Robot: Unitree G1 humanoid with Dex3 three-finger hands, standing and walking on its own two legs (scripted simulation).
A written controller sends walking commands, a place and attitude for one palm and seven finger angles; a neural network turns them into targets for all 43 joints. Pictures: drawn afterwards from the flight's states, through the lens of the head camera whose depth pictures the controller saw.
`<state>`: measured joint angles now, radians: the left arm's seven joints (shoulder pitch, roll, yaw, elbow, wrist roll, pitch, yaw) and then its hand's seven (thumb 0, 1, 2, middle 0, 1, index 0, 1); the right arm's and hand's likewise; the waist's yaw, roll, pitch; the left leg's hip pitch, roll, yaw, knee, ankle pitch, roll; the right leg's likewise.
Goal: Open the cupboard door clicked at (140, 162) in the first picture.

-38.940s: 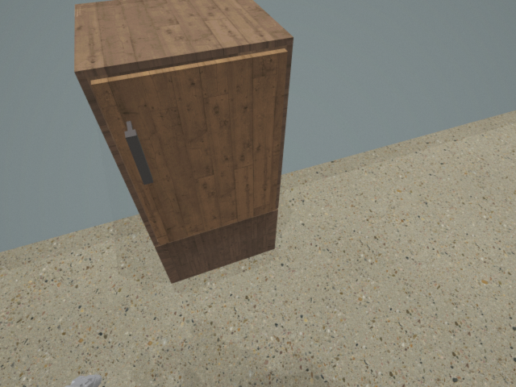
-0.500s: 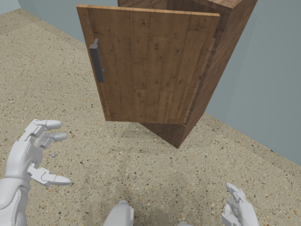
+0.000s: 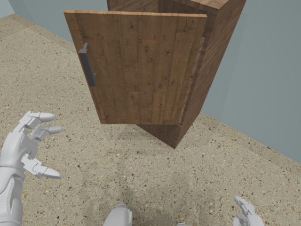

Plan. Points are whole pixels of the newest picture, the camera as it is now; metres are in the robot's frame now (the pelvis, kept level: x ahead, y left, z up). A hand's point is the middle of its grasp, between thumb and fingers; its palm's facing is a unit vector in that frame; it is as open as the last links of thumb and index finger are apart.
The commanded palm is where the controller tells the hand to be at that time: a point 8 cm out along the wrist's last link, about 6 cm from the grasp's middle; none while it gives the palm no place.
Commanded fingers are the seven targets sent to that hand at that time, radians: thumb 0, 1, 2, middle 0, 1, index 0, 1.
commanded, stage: raise the hand with hooked fingers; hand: left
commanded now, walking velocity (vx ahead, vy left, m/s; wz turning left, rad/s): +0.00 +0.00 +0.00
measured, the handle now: (89, 65) +0.62 +0.26 +0.04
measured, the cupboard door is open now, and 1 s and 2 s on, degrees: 36 36 36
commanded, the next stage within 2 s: move the hooked fingers beside the handle in 0.30 s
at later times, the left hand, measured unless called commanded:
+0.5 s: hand (48, 144) +0.29 +0.27 +0.06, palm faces +0.07 -1.00 -0.02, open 14.0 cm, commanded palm +0.28 +0.32 +0.06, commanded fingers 0.00 -0.50 0.30 -0.30 -1.20 -0.30 -1.20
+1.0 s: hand (57, 114) +0.39 +0.28 +0.06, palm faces +0.07 -1.00 -0.01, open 14.0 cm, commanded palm +0.37 +0.33 +0.06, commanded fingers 0.00 -0.50 0.30 -0.30 -1.20 -0.30 -1.20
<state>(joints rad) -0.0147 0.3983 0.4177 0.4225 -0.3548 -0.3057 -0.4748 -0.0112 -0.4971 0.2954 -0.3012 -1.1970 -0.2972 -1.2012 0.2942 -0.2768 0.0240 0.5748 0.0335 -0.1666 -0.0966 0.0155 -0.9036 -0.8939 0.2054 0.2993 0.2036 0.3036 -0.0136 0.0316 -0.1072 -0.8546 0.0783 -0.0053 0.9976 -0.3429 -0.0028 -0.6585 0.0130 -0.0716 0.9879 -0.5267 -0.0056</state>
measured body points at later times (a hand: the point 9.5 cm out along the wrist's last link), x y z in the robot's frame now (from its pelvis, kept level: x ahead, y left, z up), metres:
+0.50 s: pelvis +0.00 +0.00 +0.00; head +0.05 +0.01 +0.44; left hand +0.28 +0.32 +0.06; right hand +0.16 -0.25 -0.09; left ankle +0.08 +0.12 -0.67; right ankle -0.02 -0.12 -0.67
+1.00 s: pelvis +0.00 +0.00 -0.01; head +0.08 +0.02 +0.43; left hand +0.38 +0.34 +0.06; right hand +0.09 -0.27 -0.11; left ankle +0.08 +0.12 -0.67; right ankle -0.02 -0.12 -0.67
